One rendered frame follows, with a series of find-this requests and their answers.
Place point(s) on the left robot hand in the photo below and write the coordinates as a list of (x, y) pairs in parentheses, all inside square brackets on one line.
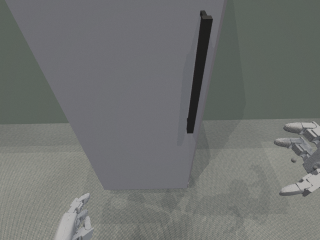
[(69, 223)]

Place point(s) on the fridge door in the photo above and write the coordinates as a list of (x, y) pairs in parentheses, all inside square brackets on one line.
[(122, 72)]

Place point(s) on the handle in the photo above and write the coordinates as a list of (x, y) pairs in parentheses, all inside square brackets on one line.
[(200, 60)]

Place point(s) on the right robot hand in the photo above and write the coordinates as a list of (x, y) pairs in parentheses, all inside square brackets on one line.
[(311, 131)]

